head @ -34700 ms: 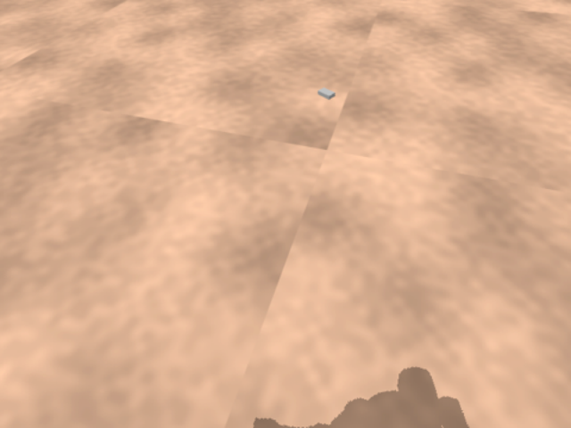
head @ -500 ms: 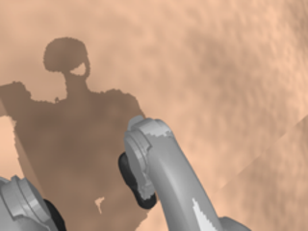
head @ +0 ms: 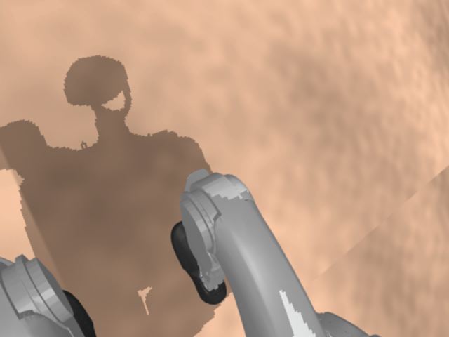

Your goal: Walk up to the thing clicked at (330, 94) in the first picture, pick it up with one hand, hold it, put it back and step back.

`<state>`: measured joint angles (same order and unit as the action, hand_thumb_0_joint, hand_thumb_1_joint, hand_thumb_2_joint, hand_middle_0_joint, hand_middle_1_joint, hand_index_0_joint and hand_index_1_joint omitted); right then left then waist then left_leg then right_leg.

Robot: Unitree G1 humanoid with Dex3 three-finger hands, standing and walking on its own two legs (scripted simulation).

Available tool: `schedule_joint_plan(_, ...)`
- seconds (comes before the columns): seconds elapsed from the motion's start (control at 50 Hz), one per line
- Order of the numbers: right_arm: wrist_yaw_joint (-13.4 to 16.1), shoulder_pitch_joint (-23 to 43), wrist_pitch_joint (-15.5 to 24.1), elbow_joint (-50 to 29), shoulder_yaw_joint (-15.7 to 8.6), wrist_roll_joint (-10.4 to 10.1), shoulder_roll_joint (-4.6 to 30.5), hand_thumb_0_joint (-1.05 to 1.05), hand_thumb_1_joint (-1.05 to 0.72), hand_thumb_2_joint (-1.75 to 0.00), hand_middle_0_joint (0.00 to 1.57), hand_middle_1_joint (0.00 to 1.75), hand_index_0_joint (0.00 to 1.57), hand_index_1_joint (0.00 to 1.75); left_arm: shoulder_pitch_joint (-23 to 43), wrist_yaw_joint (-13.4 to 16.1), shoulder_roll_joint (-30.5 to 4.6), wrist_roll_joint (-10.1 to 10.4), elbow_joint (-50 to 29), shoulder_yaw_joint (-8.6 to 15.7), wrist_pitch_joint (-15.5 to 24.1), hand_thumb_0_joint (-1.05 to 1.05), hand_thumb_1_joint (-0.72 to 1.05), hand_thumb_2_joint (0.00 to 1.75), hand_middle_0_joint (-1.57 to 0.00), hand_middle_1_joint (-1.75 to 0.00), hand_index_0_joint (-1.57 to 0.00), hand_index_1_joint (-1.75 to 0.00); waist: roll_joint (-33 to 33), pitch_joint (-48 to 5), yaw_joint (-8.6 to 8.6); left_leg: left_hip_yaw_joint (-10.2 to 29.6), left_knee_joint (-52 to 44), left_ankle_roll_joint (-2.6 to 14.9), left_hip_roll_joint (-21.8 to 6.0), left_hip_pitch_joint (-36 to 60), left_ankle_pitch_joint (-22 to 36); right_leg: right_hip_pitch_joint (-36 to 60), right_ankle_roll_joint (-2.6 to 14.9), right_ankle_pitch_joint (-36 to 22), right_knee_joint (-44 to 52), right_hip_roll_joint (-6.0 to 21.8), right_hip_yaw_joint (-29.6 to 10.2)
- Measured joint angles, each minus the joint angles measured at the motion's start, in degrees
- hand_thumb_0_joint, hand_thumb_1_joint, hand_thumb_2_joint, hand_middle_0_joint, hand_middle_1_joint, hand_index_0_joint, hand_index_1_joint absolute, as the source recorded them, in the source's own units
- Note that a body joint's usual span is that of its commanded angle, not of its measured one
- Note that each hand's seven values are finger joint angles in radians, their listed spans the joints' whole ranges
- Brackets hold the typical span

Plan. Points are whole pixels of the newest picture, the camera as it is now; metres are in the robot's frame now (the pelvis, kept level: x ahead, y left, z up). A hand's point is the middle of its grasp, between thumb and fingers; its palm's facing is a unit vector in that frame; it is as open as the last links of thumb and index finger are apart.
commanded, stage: close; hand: left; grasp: from above
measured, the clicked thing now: out of the picture +0.44 +0.33 -0.30
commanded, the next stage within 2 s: settle in 1.52 s
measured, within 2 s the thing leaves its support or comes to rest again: neither
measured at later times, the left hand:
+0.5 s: hand out of the picture +0.43 +0.31 -0.25, palm faces -0.10 -0.42 -0.90, open 10.4 cm
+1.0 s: hand out of the picture +0.43 +0.32 -0.24, palm faces -0.11 -0.40 -0.91, open 8.0 cm
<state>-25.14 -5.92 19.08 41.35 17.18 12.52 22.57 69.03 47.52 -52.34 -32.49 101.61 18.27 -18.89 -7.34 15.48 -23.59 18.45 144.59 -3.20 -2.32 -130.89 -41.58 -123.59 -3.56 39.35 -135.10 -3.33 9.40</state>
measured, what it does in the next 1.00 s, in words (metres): stands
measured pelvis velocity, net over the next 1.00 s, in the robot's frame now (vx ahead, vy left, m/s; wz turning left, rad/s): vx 0.00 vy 0.00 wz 0.00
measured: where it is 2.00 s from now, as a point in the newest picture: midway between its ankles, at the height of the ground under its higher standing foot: (151, 311)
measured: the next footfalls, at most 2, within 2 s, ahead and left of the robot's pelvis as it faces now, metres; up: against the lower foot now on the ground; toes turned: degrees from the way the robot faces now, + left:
none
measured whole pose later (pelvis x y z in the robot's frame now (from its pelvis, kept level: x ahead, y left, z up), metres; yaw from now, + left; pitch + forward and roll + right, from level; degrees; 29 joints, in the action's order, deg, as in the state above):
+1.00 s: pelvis +0.00 +0.00 +0.00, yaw +0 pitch +26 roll -14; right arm -24.0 -4.7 21.8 43.4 17.6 13.1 22.9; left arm 70.3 47.9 -53.6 -31.2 103.4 16.0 -19.1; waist -7.4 15.9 -24.2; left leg 18.8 144.0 -3.5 -2.4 -129.8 -41.5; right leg -122.6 -3.3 39.0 -134.3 -3.3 9.9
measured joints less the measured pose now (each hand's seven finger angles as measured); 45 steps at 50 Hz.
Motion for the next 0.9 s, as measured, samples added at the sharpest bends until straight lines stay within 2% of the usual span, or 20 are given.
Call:
schedule_joint_plan(0.32,0.5,-0.4,1.0,0.7,-0.1,0.3,0.1,0.0,-0.91,-0.91,0.2,0.3,0.2,0.3,0.3,1.0,-0.2,-0.1,1.4,-0.1,0.2,0.0,-0.06,0.65,-0.43,-0.85,-0.45,-0.81,0.0,-0.1,-0.4,0.3,-0.7,-0.12,-0.2,0.7,0.0,0.7,0.18,-0.3,0.9,-0.1,0.4)
schedule_joint_plan(0.46,0.5,-0.7,1.2,0.6,0.1,0.6,0.5,0.0,-0.91,-0.91,0.2,0.3,0.2,0.3,0.2,1.2,-0.1,1.1,1.2,-0.2,0.2,-0.01,-0.01,0.6,-0.46,-0.79,-0.5,-0.76,-0.1,0.2,-0.56,0.4,-0.6,-0.27,-0.1,1.3,-0.1,1.2,0.32,0.0,0.7,0.0,0.4)
schedule_joint_plan(0.54,0.6,-0.2,1.3,1.0,0.2,0.6,0.5,0.0,-0.91,-0.91,0.2,0.3,0.2,0.3,0.2,1.0,-0.3,1.2,1.2,-0.1,0.0,-0.01,0.03,0.57,-0.48,-0.77,-0.53,-0.73,-0.1,0.2,-0.69,0.3,-0.6,-0.25,-0.1,1.2,0.0,1.1,0.3,-0.2,0.6,0.0,0.4)
schedule_joint_plan(0.9,1.0,0.8,2.2,1.7,0.4,0.5,0.3,0.0,-0.91,-0.9,0.2,0.3,0.2,0.3,0.7,0.6,-0.7,1.3,1.7,-1.8,-0.1,0.0,0.24,0.47,-0.63,-0.69,-0.68,-0.64,0.0,0.3,-0.62,0.4,-0.3,-0.31,0.0,1.1,-0.1,0.9,0.32,-0.2,0.3,0.1,0.4)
